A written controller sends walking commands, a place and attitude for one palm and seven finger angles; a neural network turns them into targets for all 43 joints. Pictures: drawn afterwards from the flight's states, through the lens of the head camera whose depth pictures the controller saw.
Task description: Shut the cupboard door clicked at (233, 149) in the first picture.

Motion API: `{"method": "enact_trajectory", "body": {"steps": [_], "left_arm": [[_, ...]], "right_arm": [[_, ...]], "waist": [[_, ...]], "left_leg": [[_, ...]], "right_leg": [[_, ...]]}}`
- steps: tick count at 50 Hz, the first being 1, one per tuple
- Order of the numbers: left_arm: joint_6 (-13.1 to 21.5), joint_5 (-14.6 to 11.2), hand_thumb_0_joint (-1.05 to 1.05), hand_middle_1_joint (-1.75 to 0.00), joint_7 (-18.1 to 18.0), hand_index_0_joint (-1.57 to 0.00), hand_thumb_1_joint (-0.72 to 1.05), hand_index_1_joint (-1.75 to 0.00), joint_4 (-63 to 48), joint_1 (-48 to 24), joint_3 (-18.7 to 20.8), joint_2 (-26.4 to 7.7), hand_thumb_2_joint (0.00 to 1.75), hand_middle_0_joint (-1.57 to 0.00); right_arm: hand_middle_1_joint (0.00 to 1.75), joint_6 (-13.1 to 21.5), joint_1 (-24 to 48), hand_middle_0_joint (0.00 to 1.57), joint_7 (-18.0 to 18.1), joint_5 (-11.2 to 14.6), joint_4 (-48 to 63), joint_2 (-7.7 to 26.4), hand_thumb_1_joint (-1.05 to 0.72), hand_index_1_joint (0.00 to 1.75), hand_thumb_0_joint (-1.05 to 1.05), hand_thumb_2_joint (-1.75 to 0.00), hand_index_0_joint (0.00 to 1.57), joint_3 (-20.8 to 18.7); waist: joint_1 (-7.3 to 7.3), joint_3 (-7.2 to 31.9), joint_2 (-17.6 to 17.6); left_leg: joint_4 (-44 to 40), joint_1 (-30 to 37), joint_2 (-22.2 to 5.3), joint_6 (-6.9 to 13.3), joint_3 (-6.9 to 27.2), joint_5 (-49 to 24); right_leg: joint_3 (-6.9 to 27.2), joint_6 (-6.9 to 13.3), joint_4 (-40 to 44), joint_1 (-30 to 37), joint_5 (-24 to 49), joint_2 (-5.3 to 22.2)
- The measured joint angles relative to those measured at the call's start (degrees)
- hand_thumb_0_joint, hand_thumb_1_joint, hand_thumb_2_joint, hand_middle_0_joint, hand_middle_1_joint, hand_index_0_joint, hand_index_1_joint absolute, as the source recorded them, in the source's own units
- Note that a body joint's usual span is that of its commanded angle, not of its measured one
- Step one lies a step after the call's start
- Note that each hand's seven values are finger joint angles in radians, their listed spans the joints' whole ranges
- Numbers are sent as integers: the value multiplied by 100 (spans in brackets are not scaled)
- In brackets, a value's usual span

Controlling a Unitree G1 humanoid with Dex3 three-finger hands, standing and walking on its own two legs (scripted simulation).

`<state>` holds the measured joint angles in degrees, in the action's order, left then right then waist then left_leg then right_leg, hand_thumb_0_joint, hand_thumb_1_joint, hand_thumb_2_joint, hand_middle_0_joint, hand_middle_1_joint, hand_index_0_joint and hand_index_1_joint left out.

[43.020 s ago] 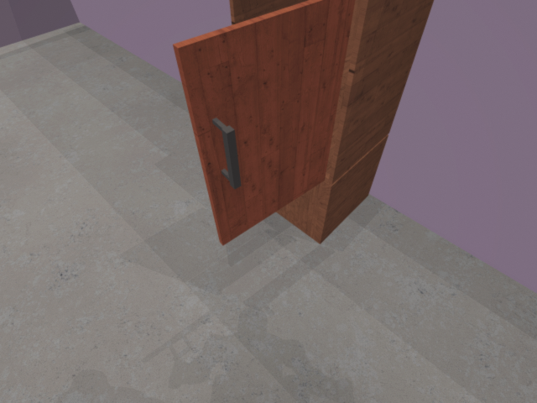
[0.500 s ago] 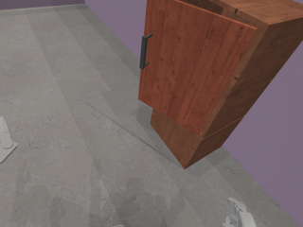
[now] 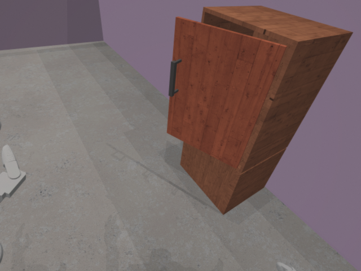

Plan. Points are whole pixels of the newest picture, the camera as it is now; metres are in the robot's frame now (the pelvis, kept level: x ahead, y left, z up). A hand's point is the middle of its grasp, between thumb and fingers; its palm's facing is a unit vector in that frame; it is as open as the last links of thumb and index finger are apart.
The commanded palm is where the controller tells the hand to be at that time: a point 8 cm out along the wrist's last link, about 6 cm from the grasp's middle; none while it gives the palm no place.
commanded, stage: stop stepping back and stand still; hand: left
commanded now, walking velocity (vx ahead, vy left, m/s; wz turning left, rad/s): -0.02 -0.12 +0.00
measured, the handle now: (175, 78) +0.89 +0.04 +0.04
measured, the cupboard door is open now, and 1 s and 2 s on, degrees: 22 22 22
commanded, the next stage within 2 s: let the arm hang, fingers relaxed in 1.00 s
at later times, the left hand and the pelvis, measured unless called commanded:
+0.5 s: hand out of the picture +0.19 +0.32 +0.19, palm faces +0.43 -0.81 -0.39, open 7.4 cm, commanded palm +0.13 +0.35 +0.21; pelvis -0.02 +0.05 +0.03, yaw -1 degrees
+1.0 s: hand (13, 165) +0.23 +0.30 +0.19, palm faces +0.40 -0.80 -0.44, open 7.4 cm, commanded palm +0.16 +0.34 +0.21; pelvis +0.01 +0.04 +0.03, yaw -2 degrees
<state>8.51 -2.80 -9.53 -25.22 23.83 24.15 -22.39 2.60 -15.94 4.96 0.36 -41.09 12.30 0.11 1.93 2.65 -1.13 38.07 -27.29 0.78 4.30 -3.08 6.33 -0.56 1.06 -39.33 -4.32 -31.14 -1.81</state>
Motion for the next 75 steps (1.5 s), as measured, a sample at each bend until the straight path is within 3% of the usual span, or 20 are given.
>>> {"method": "enact_trajectory", "body": {"steps": [4,6,9,12,15,16,19,22,28,33,41,50,55,57,60,63,66,69,71,75], "left_arm": [[17,-112,2,-30,97,-21,89,-30,-189,111,187,-216,90,-20],[67,-116,2,-30,166,-21,89,-30,-467,500,165,-319,90,-20],[159,-85,2,-30,166,-21,88,-30,-912,1210,169,-454,90,-21],[230,25,1,-30,35,-22,88,-30,-721,1192,74,-366,90,-21],[130,95,1,-30,-110,-22,88,-30,-220,566,-93,-123,90,-21],[60,95,1,-30,-143,-22,88,-30,-62,334,-118,-36,90,-21],[-114,22,2,-30,-161,-21,88,-30,152,108,-32,104,90,-21],[-129,20,2,-30,-103,-21,89,-30,-87,230,27,35,90,-20],[142,28,2,-30,17,-21,89,-30,-781,833,72,-292,90,-20],[98,-33,2,-30,50,-22,88,-30,-432,977,111,-389,90,-21],[-132,-8,2,-30,-37,-22,88,-30,-140,886,-157,0,90,-21],[83,17,2,-30,-44,-22,88,-30,-185,846,-119,-115,90,-21],[93,1,2,-30,-33,-22,88,-30,-72,869,-75,-139,90,-21],[67,162,1,-30,221,-21,89,-30,698,424,-474,-175,90,-20],[-516,308,1,-30,651,-21,89,-30,2715,-425,-1322,96,90,-20],[-989,372,1,-29,843,-20,90,-30,4680,-879,-1936,512,90,-19],[-1202,381,1,-29,891,-20,90,-30,6130,-962,-2344,933,90,-19],[-1229,327,1,-29,858,-20,92,-30,7154,-851,-2485,1325,90,-20],[-1124,309,-2,-30,739,-21,99,-30,7518,-834,-2280,1283,89,-20],[-1039,354,-2,-30,803,-21,100,-30,8159,-672,-2285,1121,89,-20]], "right_arm": [[30,158,260,20,-136,-76,323,-274,-90,30,1,-90,20,51],[30,161,243,20,-237,-35,550,-304,-90,30,1,-90,20,72],[30,11,172,20,-308,-16,539,-312,-90,30,1,-90,20,103],[30,-54,19,20,-231,-24,404,-214,-90,30,1,-90,20,111],[30,29,-80,20,-86,16,336,31,-90,30,1,-90,20,25],[30,32,1,20,-39,39,267,57,-90,30,1,-90,20,-14],[30,64,309,20,-9,38,175,-56,-90,30,1,-90,20,11],[30,244,436,20,-103,-13,299,-308,-90,30,1,-90,20,115],[30,275,404,20,-260,-43,691,-526,-90,30,1,-90,20,309],[30,27,389,20,-238,12,590,-400,-90,30,1,-89,20,253],[30,-98,273,20,-123,99,344,-74,-90,30,1,-90,20,64],[30,-123,369,20,-87,131,535,-2,-90,30,1,-90,20,-25],[30,-128,383,20,-93,141,607,-21,-90,30,1,-90,20,5],[30,72,417,20,-326,126,407,151,-90,30,1,-90,20,-26],[30,-19,618,20,-525,18,5,464,-90,30,1,-90,20,-22],[30,-193,761,20,-556,-63,-273,491,-90,30,1,-90,20,16],[30,-309,706,20,-551,-123,-502,315,-90,30,1,-90,20,78],[30,-393,515,20,-535,-150,-852,106,-90,30,1,-90,20,142],[30,-436,326,20,-510,-155,-1136,-44,-90,30,1,-90,20,153],[30,-499,33,20,-455,-151,-1670,-221,-90,30,1,-90,20,107]], "waist": [[75,-252,-63],[161,-264,39],[-126,-70,-117],[-372,104,-198],[-349,123,34],[-326,28,19],[-284,-202,-104],[-181,-325,-206],[-110,-334,-192],[-71,-293,81],[-136,-215,92],[-23,-76,84],[-67,-52,134],[-166,-35,271],[-259,5,539],[-168,-101,552],[-53,-293,309],[-25,-449,50],[-96,-521,-76],[-183,-588,-91]], "left_leg": [[-938,162,52,-302,-74,-316],[-944,47,65,-473,-56,291],[671,-396,129,-619,19,980],[662,-32,-35,-539,47,1159],[-348,677,-283,-356,105,970],[-313,665,-202,-270,92,798],[-320,749,-90,-146,-64,727],[-743,899,-119,-154,-130,519],[-1021,895,-215,-211,-261,400],[-917,882,-282,-248,-219,532],[-777,1011,-283,-293,-245,750],[-733,1032,-304,-327,-212,816],[-795,1036,-291,-311,-220,782],[-659,888,-250,-287,-165,782],[-452,710,-155,-200,-140,838],[-406,713,-72,-151,-169,826],[-517,843,-25,-148,-195,754],[-723,990,-37,-159,-178,644],[-863,1035,-57,-177,-116,550],[-1107,1132,-81,-184,-75,410]], "right_leg": [[-74,182,279,-391,3,-296],[-85,231,721,-363,537,-322],[34,288,992,-448,1156,-103],[125,95,1107,-430,1161,84],[-96,-150,800,-491,951,177],[-120,-200,602,-536,849,273],[115,-154,171,-737,770,308],[82,-124,35,-982,826,169],[-244,-27,1294,-763,1436,50],[-279,61,1396,-692,1598,-22],[-246,72,1212,-590,1344,-13],[-271,101,1228,-534,1295,-37],[-264,82,1292,-530,1335,-27],[-336,58,1138,-656,1304,18],[-377,14,810,-863,1158,126],[-361,-14,596,-933,1078,222],[-339,-26,576,-865,1083,269],[-354,-25,800,-710,1205,241],[-415,3,1018,-613,1324,202],[-450,20,1401,-449,1535,151]]}}
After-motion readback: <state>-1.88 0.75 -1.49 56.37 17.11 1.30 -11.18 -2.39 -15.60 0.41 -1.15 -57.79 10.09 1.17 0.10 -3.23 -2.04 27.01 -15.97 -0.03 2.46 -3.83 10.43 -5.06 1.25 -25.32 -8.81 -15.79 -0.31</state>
